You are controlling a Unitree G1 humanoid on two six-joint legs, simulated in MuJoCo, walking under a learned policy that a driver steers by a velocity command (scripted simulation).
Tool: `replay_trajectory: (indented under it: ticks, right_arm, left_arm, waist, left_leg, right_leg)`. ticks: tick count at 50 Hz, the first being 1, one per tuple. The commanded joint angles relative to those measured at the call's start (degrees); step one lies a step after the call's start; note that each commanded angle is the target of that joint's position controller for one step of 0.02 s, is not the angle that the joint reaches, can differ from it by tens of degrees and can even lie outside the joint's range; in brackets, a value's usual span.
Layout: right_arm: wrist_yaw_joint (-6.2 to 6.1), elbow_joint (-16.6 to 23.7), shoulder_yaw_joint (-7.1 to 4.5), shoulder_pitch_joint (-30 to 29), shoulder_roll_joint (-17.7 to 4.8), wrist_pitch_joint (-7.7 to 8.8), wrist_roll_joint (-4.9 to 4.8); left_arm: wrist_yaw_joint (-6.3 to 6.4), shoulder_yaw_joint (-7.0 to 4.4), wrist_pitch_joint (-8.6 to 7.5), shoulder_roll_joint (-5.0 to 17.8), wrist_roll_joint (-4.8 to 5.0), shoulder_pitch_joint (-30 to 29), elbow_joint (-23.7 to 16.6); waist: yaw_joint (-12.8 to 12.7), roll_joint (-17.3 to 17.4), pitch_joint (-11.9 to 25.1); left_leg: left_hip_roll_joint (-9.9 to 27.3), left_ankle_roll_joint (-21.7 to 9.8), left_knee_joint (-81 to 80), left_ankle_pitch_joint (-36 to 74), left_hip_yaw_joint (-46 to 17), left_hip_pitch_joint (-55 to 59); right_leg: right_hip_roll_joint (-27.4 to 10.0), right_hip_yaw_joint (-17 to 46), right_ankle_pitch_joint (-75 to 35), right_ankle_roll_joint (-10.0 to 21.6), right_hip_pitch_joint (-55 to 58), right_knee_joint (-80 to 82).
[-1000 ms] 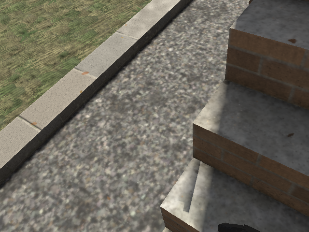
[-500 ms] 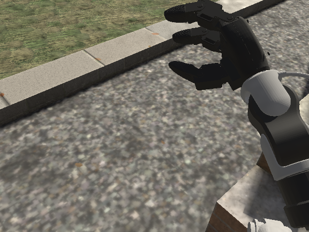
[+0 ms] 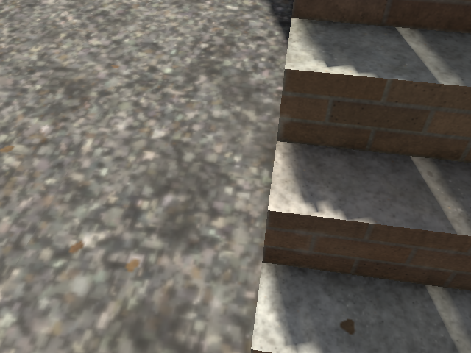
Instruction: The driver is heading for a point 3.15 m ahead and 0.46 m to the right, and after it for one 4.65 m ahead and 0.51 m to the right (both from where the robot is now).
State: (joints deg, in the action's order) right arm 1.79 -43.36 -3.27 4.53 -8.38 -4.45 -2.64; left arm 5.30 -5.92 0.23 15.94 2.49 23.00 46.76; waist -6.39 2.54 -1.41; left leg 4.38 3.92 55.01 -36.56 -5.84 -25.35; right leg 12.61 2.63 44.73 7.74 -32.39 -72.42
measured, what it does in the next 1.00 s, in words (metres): walks backwards, turning right: right foot, then left foot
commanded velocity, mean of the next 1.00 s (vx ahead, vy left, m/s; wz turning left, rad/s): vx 0.09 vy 0.00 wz -0.23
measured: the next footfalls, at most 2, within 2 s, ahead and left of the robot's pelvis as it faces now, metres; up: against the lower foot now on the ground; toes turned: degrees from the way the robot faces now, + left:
right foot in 0.34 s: -0.31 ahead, -0.02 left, +0.00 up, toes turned -18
left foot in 0.86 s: -0.41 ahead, +0.19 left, +0.00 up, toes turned -17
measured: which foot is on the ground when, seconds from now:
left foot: down 0.00-0.32, up 0.34-0.84, down 0.86-1.00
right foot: up 0.00-0.32, down 0.34-0.86, up 0.88-1.00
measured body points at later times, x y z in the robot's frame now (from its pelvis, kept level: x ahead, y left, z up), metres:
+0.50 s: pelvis -0.33 +0.06 +0.01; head -0.37 +0.01 +0.46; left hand -0.26 +0.29 -0.10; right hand -0.22 -0.25 -0.09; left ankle -0.17 +0.20 -0.57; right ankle -0.34 -0.01 -0.69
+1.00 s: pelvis -0.43 +0.09 +0.05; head -0.41 +0.09 +0.50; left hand -0.17 +0.28 -0.03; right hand -0.55 -0.14 -0.09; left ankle -0.44 +0.20 -0.69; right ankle -0.40 -0.04 -0.63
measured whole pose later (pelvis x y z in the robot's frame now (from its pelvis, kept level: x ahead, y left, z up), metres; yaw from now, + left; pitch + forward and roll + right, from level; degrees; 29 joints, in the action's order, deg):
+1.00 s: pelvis -0.43 +0.09 +0.05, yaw -15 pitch +0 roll +0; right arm -2.5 -54.8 -2.4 25.8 -12.1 -0.1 -0.1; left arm 2.8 -4.1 -0.1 14.4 -0.4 5.9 38.1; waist 3.4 -0.7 -1.4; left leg -1.8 -2.1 22.5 -15.8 -1.6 -6.9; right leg 2.3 2.9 13.7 -1.2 -33.5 -57.1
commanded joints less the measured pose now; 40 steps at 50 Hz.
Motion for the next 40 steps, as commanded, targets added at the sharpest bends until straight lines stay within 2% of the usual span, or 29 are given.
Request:
replay_trajectory:
  ticks: [1, 2, 3, 4, 5, 7, 8, 10, 12, 13, 14, 15, 16, 17, 18, 19, 20, 21, 22, 23, 24, 26, 28, 30, 32, 34, 36, 38, 40]
  right_arm:
    - [1.21, 4.9, -0.12, -14.8, -6.7, 1.33, 3.48]
    - [-0.25, 5.8, 0.57, -19.8, -6.6, 1.23, 3.23]
    - [-1.83, 5.2, 0.88, -20.7, -7.4, 1.59, 3.25]
    - [-3.1, 4.1, 0.92, -19.8, -9.2, 1.74, 3.54]
    - [-4.17, 3.0, 1.33, -16.5, -9.6, 1.87, 3.33]
    - [-6.07, 0.9, 2.21, -9.4, -10.6, 2.31, 2.0]
    - [-6.8, 0.7, 2.24, -7.1, -11.9, 2.58, 1.95]
    - [-7.8, 1.8, 1.44, -5.1, -15.5, 3.4, 2.05]
    - [-8.04, 4.3, -0.19, -9.0, -18.9, 4.29, 1.51]
    - [-7.77, 5.2, -1.2, -9.2, -21.1, 5.04, 1.33]
    - [-7.43, 4.8, -1.79, -5.7, -20.7, 5.38, 0.79]
    - [-7.35, 4.8, -1.86, -1.1, -17.9, 5.31, -0.62]
    - [-7.32, 5.3, -1.48, 0.7, -15.1, 4.82, -1.94]
    - [-6.42, 5.3, -0.1, 1.7, -8.6, 3.75, -1.45]
    - [-5.81, 8.9, 1.33, 4.5, 0.7, 2.01, 3.18]
    - [-5.04, 15.5, 0.38, -9.5, -7.5, 2.71, 4.04]
    - [-5.32, 18.8, -1.29, -22.4, -14.2, 3.6, 1.67]
    - [-6.31, 15.4, -2.53, -18.6, -17.3, 3.61, 2.01]
    - [-7.05, 10.0, -2.66, -8.6, -15.7, 2.98, 3.2]
    - [-7.45, 7.3, -3.17, -3.2, -15.8, 2.51, 3.86]
    - [-7.61, 6.3, -3.27, -2.4, -14.9, 2.38, 3.73]
    - [-7.68, 5.3, -2.34, -2.3, -10.3, 1.93, 3.02]
    - [-7.5, 4.0, -1.39, -1.6, -7.1, 1.35, 2.25]
    - [-6.55, 1.9, -0.94, 1.0, -6.4, 0.82, 1.86]
    - [-5.5, -0.2, -0.64, 2.6, -6.4, 0.62, 1.39]
    - [-4.81, -1.6, -0.87, 4.7, -8.6, 0.73, 0.86]
    - [-4.36, -3.3, -1.31, 7.5, -10.8, 0.95, 0.26]
    - [-3.98, -5.5, -0.64, 10.5, -9.0, 1.04, 0.64]
    - [-3.51, -8.1, -0.16, 15.2, -7.4, 1.09, 1.32]
  left_arm:
    - [3.74, 1.8, 1.38, -1.7, -1.26, 7.3, -7.5]
    - [3.96, 0.99, 2.67, 1.5, -3.31, 8.9, -6.5]
    - [3.65, 0.01, 3.5, 5.4, -4.8, 8.0, -6.8]
    - [3.22, -0.44, 4.03, 6.8, -5.28, 7.4, -7.5]
    - [2.66, -0.06, 4.52, 6.9, -5.03, 5.3, -8.9]
    - [1.46, 0.86, 5.34, 6.2, -4.15, 2.0, -11.2]
    - [0.95, 1.27, 5.62, 5.8, -3.68, 1.1, -12.0]
    - [-0.12, 1.94, 5.91, 5.9, -3.39, 0.4, -13.5]
    - [-1.24, 2.94, 6.6, 5.9, -3.77, 4.1, -13.5]
    - [-2.09, 3.22, 6.9, 6.4, -4.14, 6.1, -12.9]
    - [-3.15, 2.52, 7.0, 7.9, -3.83, 7.7, -11.1]
    - [-4.31, 2.41, 7.12, 7.6, -3.42, 8.4, -9.0]
    - [-5.37, 3.18, 7.46, 4.5, -2.63, 7.3, -8.0]
    - [-6.42, 4.91, 6.99, -0.6, -1.69, 7.1, -6.5]
    - [-7.43, 6.29, 4.95, 1.7, -2.13, -4.4, -9.7]
    - [-7.98, 0.23, 1.54, 20.1, -2.88, -1.4, -13.5]
    - [-6.1, 1.06, -0.77, 16.5, -4.97, -6.7, -14.7]
    - [-4.1, 2.55, -1.25, 13.3, -6.2, -11.6, -13.1]
    - [-3.09, 2.78, -0.83, 13.4, -6.62, -15.3, -13.5]
    - [-2.46, 2.78, -0.74, 12.7, -5.66, -17.1, -13.8]
    - [-2.03, 3.26, -0.43, 10.5, -4.53, -16.9, -14.0]
    - [-1.34, 4.92, 0.04, 4.3, -2.68, -12.4, -12.9]
    - [-0.7, 6.44, 0.12, -1.3, -2.51, -7.5, -11.3]
    - [-0.43, 7.29, 0.0, -4.6, -2.51, -5.1, -9.8]
    - [-0.28, 6.96, 0.11, -5.0, -2.94, -6.2, -9.5]
    - [-0.15, 5.3, 0.67, -1.3, -3.57, -8.6, -10.4]
    - [-0.11, 3.4, 1.29, 3.1, -3.44, -8.6, -10.9]
    - [0.14, 2.6, 1.48, 4.3, -2.65, -10.1, -11.5]
    - [0.24, 2.1, 1.35, 4.5, -2.13, -13.4, -12.0]
  waist:
    - [-6.8, 22.5, -8.8]
    - [-8.9, 15.8, -7.2]
    - [-8.9, 11.2, -5.2]
    - [-8.7, 9.7, -3.1]
    - [-7.2, 7.3, -2.5]
    - [-4.9, 3.7, -3.1]
    - [-4.4, 2.5, -2.8]
    - [-4.1, 3.7, -1.6]
    - [-6.7, 9.3, 0.3]
    - [-6.8, 14.2, 2.6]
    - [-4.4, 12.6, 4.9]
    - [-0.2, 5.2, 5.5]
    - [1.9, -4.4, 2.6]
    - [3.0, -16.1, -2.0]
    - [15.2, -25.9, -5.7]
    - [4.9, -27.2, -4.4]
    - [3.3, -13.7, -19.8]
    - [6.2, -9.6, -20.2]
    - [9.6, -8.9, -16.0]
    - [10.4, -10.5, -12.1]
    - [10.0, -10.0, -8.8]
    - [8.0, -8.8, -1.6]
    - [6.2, -7.8, 3.8]
    - [5.7, -9.1, 5.8]
    - [5.6, -12.3, 4.6]
    - [5.7, -14.4, 2.8]
    - [4.2, -12.8, 0.6]
    - [3.8, -9.3, 0.2]
    - [5.2, -7.6, 1.5]
  left_leg:
    - [15.4, -4.1, -51.4, -20.3, -31.7, -17.6]
    - [14.6, -3.1, -48.1, -5.2, -23.2, -18.3]
    - [12.6, -3.2, -46.2, 5.6, -14.8, -19.2]
    - [10.5, -3.2, -45.7, 10.3, -7.2, -19.4]
    - [9.4, -3.6, -45.7, 10.2, -2.2, -19.5]
    - [6.9, -4.1, -46.2, 10.4, 3.7, -19.6]
    - [6.0, -4.1, -46.6, 10.7, 6.1, -19.1]
    - [5.5, -4.1, -48.5, 9.1, 8.6, -17.4]
    - [3.8, -0.6, -51.9, 8.3, 12.7, -16.1]
    - [3.8, 0.8, -53.2, 10.4, 13.6, -12.3]
    - [5.1, -0.3, -47.0, 11.7, 11.4, -5.0]
    - [6.8, -2.8, -35.6, 9.7, 8.0, -1.4]
    - [7.4, -4.5, -22.1, 2.2, 6.5, -4.5]
    - [2.5, -2.8, 9.1, -0.6, 11.6, -13.9]
    - [-0.2, -1.9, 33.0, -2.0, 10.3, -35.3]
    - [-0.6, -2.6, 26.6, -2.2, 1.2, -41.3]
    - [-0.5, -1.9, 26.7, 9.3, -1.5, -42.6]
    - [-1.6, -1.4, 28.8, 17.7, -2.4, -38.8]
    - [-2.6, -0.3, 31.0, 21.5, -1.1, -30.6]
    - [-2.7, 1.5, 30.6, 26.3, -0.3, -27.5]
    - [-3.1, 2.5, 30.7, 29.3, 0.7, -22.8]
    - [-3.4, 3.3, 28.8, 31.5, 3.0, -19.6]
    - [-2.6, 3.2, 22.7, 31.9, 2.5, -18.3]
    - [-2.4, 2.8, 13.8, 29.4, 1.2, -14.7]
    - [-2.8, 2.2, 1.6, 24.3, 1.1, -8.4]
    - [-3.7, 1.0, -6.7, 15.5, 4.9, -0.9]
    - [-4.8, -1.1, -9.7, 8.5, 8.0, 0.7]
    - [-4.7, -3.6, -13.7, 6.7, 8.7, 2.6]
    - [-5.4, -6.4, -20.2, 8.3, 10.7, 7.7]
  right_leg:
    - [-1.8, 3.4, -12.8, -4.4, -14.8, -30.0]
    - [-3.6, 3.1, -20.4, -7.1, -11.1, -34.1]
    - [-4.9, 3.0, -26.6, -9.1, -7.0, -38.1]
    - [-5.4, 0.9, -31.6, -10.3, -4.7, -41.0]
    - [-5.9, -0.5, -34.6, -10.9, -3.3, -41.3]
    - [-6.5, -2.7, -37.0, -11.2, -1.4, -39.4]
    - [-6.8, -3.6, -36.5, -11.1, 0.1, -38.0]
    - [-8.1, -5.5, -33.6, -11.2, 4.4, -31.9]
    - [-10.4, -8.1, -25.7, -9.5, 14.4, -9.2]
    - [-11.4, -9.2, -14.2, -7.2, 19.9, 5.0]
    - [-13.9, -6.4, -3.5, -3.9, 21.6, 15.1]
    - [-16.7, -3.8, 1.3, -0.3, 21.9, 24.7]
    - [-18.4, -3.2, -4.1, 3.2, 21.3, 34.9]
    - [-16.1, -1.9, -8.3, 6.1, 16.4, 39.8]
    - [-18.7, 10.4, -27.6, 6.2, 6.2, 31.3]
    - [-33.9, 51.8, 2.9, 15.6, -7.9, 68.8]
    - [-32.4, 62.4, 38.2, 13.6, -18.4, 78.5]
    - [-30.4, 57.6, 34.1, 8.0, -18.6, 73.3]
    - [-26.1, 47.0, 18.7, 2.6, -15.9, 66.2]
    - [-22.8, 37.9, 8.7, 0.5, -11.1, 61.0]
    - [-20.4, 32.5, 3.0, -0.2, -8.7, 58.3]
    - [-18.6, 25.1, -7.4, -0.1, 2.9, 54.1]
    - [-18.4, 20.8, -15.0, -1.2, 15.5, 52.3]
    - [-18.4, 18.4, -15.7, -3.3, 22.9, 53.6]
    - [-18.9, 16.4, -12.5, -4.5, 23.9, 56.3]
    - [-20.6, 15.6, -9.6, -3.2, 21.2, 58.9]
    - [-24.0, 18.7, -9.0, 0.3, 21.0, 60.4]
    - [-26.2, 20.0, -11.1, 2.8, 20.9, 60.2]
    - [-25.4, 17.1, -13.6, 2.2, 19.6, 59.3]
